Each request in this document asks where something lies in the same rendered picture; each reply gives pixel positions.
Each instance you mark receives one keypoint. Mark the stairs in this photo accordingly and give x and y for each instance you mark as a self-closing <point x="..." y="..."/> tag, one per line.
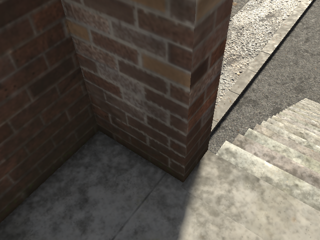
<point x="283" y="151"/>

